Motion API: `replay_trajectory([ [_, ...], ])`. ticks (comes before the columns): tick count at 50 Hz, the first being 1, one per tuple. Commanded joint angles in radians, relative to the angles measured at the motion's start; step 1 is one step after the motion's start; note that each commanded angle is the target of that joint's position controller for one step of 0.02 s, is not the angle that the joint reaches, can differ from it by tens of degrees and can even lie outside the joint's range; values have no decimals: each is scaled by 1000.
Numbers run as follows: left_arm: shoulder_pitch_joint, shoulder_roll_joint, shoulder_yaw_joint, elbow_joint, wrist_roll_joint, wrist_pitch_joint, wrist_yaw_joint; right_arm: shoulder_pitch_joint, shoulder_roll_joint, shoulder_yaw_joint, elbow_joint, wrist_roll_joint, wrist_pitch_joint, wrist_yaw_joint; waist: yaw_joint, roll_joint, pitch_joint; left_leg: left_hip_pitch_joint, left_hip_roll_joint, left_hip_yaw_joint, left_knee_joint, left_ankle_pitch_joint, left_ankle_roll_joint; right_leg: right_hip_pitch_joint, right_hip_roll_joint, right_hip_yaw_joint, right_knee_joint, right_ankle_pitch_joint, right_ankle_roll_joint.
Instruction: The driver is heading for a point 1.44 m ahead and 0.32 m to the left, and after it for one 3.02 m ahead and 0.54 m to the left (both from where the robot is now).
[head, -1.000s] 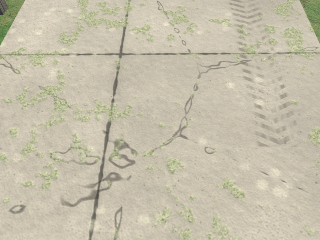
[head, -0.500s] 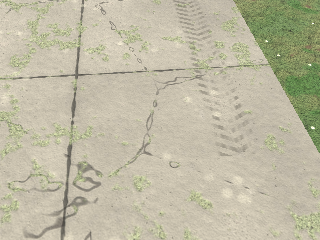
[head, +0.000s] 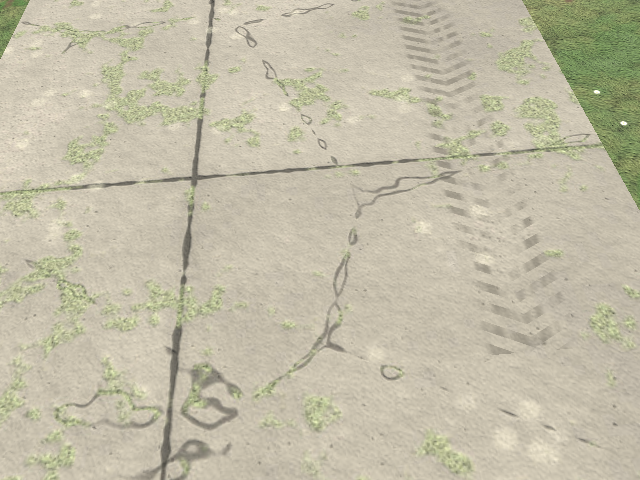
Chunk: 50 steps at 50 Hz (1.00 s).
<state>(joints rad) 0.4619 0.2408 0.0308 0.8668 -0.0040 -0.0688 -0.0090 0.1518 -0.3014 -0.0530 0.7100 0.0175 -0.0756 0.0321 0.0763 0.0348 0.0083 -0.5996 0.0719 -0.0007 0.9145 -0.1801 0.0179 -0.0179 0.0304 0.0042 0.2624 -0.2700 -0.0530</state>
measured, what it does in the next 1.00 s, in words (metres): walks ahead: left foot, then right foot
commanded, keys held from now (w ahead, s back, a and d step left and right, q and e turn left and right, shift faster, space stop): w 0.96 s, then q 0.04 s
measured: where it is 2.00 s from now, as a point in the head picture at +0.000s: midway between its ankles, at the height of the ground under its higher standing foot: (339, 328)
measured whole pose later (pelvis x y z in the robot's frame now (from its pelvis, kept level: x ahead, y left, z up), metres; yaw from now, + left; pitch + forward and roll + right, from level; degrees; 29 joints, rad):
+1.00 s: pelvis +0.57 +0.00 +0.00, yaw +1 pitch +1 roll -1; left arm 0.30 0.27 0.05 0.81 0.00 -0.09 -0.03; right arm 0.21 -0.31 -0.04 0.80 0.01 -0.07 0.00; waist 0.03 0.05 0.03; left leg -0.58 0.10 -0.04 1.05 -0.27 0.00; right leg -0.19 0.06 -0.05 0.31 -0.15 -0.07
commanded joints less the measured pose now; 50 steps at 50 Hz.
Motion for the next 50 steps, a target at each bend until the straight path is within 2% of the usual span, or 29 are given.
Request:
replay_trajectory([
  [1, -1, 173, 34, -52, 0, -3, 18, -194, 5, 16, -123, 1, -21, 17, 21, -113, 83, -108, -9, 33, -203, 147, -30, 11, -204, 135, -130, 300, -133],
  [4, 37, 192, 38, -33, -6, -2, 21, -257, -11, 15, -145, 10, -24, 24, 33, -128, 117, -13, -39, 44, -323, 230, -27, -33, -225, 116, -154, 269, -133],
  [7, 31, 198, 45, -19, -17, 2, 20, -265, -44, 5, -158, 12, -29, 30, -2, -134, 123, 4, -43, 21, -384, 205, 19, 49, -272, 107, -111, 381, -111],
  [9, 12, 221, 55, -20, -13, 9, 22, -187, -84, -13, -142, 5, -27, 24, -61, -155, 47, 127, -82, 44, -387, 147, 57, 104, -275, 84, 11, 697, -86],
  [10, -3, 226, 57, -22, -9, 17, 23, -64, -116, -31, -109, 3, -23, 15, -132, -158, -38, 288, -112, 69, -391, 138, 87, 93, -250, 55, 159, 864, -67],
  [11, -9, 214, 51, -31, 0, 21, 27, 103, -149, -49, -63, 3, -16, 1, -210, -146, -144, 541, -85, 45, -372, 152, 117, -24, -212, 32, 365, 849, -37],
  [12, 31, 144, 31, -64, 21, 19, 31, 260, -223, -65, -31, -15, -7, -12, -228, 33, -300, 877, 140, -254, -359, 71, 193, -302, -120, -2, 717, 450, -4],
  [13, 153, 36, 0, -56, 1, -2, 21, 268, -238, -59, -16, -20, -11, 3, -149, 281, -438, 1043, 322, -754, -556, -205, 320, -559, 45, 105, 994, -297, 33],
  [14, 42, 156, 29, -63, -28, -18, 13, 213, -144, -38, -19, -6, -13, 1, -174, 168, -297, 938, 281, -742, -637, -333, 271, -668, -17, 158, 1079, -274, 25],
  [15, -68, 191, 40, -93, -45, -28, 9, 145, -115, -29, -20, -2, -13, -3, -161, 91, -137, 776, 249, -568, -652, -264, 234, -701, -66, 114, 1055, -177, 16],
  [16, -115, 174, 37, -103, -35, -35, 15, 89, -110, -27, -21, -10, -15, -2, -126, -4, -74, 634, 212, -463, -672, -135, 219, -662, -111, 93, 1005, -88, 15],
  [17, -126, 165, 41, -102, -20, -33, 18, 56, -90, -23, -22, -23, -21, 2, -94, -7, -38, 535, 174, -378, -694, -13, 215, -620, -142, 90, 958, -37, 18],
  [18, -99, 152, 42, -94, -16, -24, 16, 39, -72, -19, -19, -33, -27, 4, -63, 22, -45, 477, 150, -327, -721, 35, 216, -563, -165, 99, 936, -3, 20],
  [21, -100, 116, 36, -95, -8, 4, 21, 46, -72, -20, 11, -18, -47, 5, -40, 29, -15, 389, 133, -237, -788, 90, 242, -554, -185, 81, 853, 30, 44],
  [25, -261, 109, 30, -150, 6, -2, 19, 101, -110, -27, 47, -14, -40, -13, -80, 2, 47, 406, 107, -150, -820, 149, 228, -652, -188, 65, 613, 244, 75],
  [28, -375, 85, 17, -178, 2, -19, 5, 158, -135, -30, 71, -5, -30, -22, -129, -6, 58, 424, 82, -86, -817, 176, 195, -598, -149, 23, 408, 392, 72],
  [32, -495, 90, 12, -226, -10, -30, -19, 245, -149, -31, 117, 2, -9, -26, -171, -3, 77, 560, 131, -95, -767, 196, 192, -624, -119, 16, 289, 383, 56],
  [36, -481, 127, 23, -245, -11, -37, -38, 251, -170, -39, 138, 3, 18, -36, -127, 34, 37, 698, 180, -111, -646, 415, 160, -564, -80, 3, 228, 217, 4],
  [37, -406, 151, 36, -227, -10, -37, -36, 232, -180, -40, 135, 2, 24, -38, -79, 49, -14, 699, 163, -93, -555, 586, 145, -446, -48, -26, 211, 194, -18],
  [38, -254, 196, 60, -183, -8, -37, -28, 218, -165, -32, 130, -2, 29, -40, -2, 36, -114, 645, 112, -51, -377, 672, 117, -225, -34, -42, 193, 227, -53],
  [39, -65, 267, 81, -146, 4, -33, -16, 220, -120, -10, 101, -24, 26, -43, 65, -48, -276, 440, 58, -14, -81, 439, 83, 101, -199, 134, 249, 276, -120],
  [40, -17, 334, 96, -124, 6, -26, -18, 353, 4, 25, 88, -20, 3, -32, -8, -309, -391, 21, -134, -6, 260, -259, 14, 434, -419, 617, 159, 56, -279],
  [41, -14, 227, 69, -132, -5, -23, -18, 296, -94, 6, 103, 0, -18, -26, 39, -233, -382, -100, -105, -135, 377, -397, 21, 433, -417, 716, 73, -54, -266],
  [42, -87, 192, 55, -139, -4, -22, -14, 200, -143, -9, 71, 25, -31, -20, 32, -183, -223, -164, -53, -120, 392, -321, 30, 310, -384, 557, 51, -14, -224],
  [43, -152, 180, 50, -148, 0, -21, -13, 141, -134, -6, 57, 21, -37, -23, 3, -103, -138, -142, -3, -87, 347, -232, 29, 168, -342, 440, 30, 94, -201],
  [44, -199, 159, 45, -151, 6, -22, -16, 112, -124, -10, 52, 4, -35, -25, -25, -72, -73, -114, 26, -75, 286, -174, 20, 51, -307, 365, -2, 187, -193],
  [46, -233, 133, 38, -151, 14, -31, -21, 151, -95, -9, 65, -2, -15, -24, -77, -103, -56, -13, 58, -78, 227, -115, 6, -67, -265, 282, -63, 267, -189],
  [48, -231, 148, 43, -133, 2, -43, -21, 157, -63, -3, 66, -7, 5, -28, -96, -102, -33, -3, 68, -65, 169, -89, -16, -127, -255, 217, -106, 316, -203],
  [50, -237, 169, 49, -116, 12, -45, -12, 109, -55, 1, 52, -12, 16, -32, -99, -92, 9, -25, 62, -55, 68, -18, -42, -158, -249, 121, -114, 517, -197],
])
